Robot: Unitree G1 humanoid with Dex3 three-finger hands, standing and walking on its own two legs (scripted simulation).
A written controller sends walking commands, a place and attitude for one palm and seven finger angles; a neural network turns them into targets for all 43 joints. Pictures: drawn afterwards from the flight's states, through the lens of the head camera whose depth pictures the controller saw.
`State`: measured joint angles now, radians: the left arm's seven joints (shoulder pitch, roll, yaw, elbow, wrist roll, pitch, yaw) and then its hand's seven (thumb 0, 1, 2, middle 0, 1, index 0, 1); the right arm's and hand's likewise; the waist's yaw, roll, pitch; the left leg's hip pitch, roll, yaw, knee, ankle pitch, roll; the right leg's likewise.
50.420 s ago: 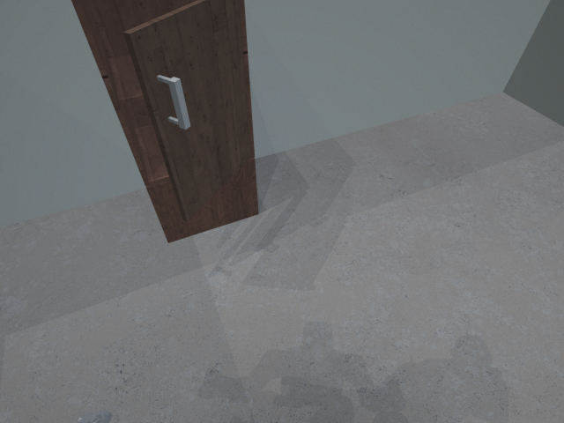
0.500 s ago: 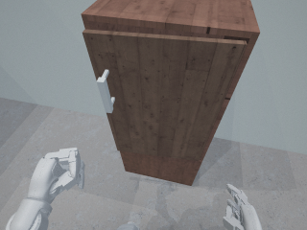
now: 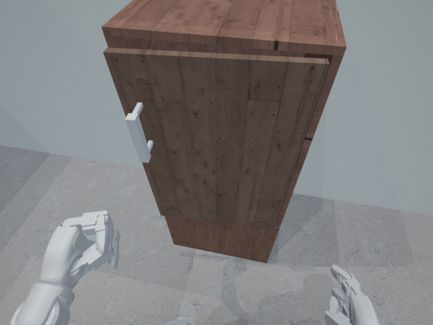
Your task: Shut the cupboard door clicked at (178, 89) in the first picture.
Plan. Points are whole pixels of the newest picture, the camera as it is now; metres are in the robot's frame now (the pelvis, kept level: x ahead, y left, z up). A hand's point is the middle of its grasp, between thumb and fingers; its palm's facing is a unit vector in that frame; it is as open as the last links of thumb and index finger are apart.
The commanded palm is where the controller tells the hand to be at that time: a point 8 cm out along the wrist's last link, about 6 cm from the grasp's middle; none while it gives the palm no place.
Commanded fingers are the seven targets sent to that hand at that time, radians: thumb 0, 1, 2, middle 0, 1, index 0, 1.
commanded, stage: bring the fist close to the handle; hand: left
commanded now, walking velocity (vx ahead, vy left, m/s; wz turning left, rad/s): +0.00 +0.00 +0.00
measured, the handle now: (142, 133) +0.48 +0.20 +0.08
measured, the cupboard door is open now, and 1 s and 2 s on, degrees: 5 5 1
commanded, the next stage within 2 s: push the door shut along its arc in 1.44 s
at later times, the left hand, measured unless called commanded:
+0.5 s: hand (125, 209) +0.29 +0.18 +0.09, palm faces -0.07 -1.00 -0.03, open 3.1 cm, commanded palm +0.27 +0.23 +0.08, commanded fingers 0.00 0.90 0.90 -1.30 -1.50 -1.30 -1.50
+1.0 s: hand (142, 173) +0.37 +0.17 +0.08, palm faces -0.07 -1.00 -0.03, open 3.1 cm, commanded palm +0.36 +0.22 +0.08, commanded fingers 0.00 0.90 0.90 -1.30 -1.50 -1.30 -1.50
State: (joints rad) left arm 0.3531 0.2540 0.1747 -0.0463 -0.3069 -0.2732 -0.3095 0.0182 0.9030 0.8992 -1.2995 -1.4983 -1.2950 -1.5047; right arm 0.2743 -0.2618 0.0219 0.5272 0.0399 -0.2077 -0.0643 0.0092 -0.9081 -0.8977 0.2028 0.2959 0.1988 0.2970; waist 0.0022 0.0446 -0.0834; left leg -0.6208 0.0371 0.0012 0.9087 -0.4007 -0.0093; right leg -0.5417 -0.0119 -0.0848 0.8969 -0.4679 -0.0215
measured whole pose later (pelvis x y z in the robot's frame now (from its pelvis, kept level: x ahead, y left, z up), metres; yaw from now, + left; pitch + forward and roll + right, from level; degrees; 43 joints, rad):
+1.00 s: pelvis +0.00 +0.01 +0.00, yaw -1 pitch +9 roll +0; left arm -0.34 0.27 0.19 0.57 -0.22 -0.27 -0.24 0.02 0.90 0.90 -1.30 -1.50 -1.30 -1.50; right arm 0.27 -0.26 0.03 0.61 0.03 -0.12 -0.05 0.01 -0.91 -0.90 0.20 0.30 0.20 0.30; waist -0.03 0.03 -0.07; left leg -0.66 0.03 0.03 0.88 -0.37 0.00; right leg -0.59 -0.02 -0.06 0.88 -0.44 -0.01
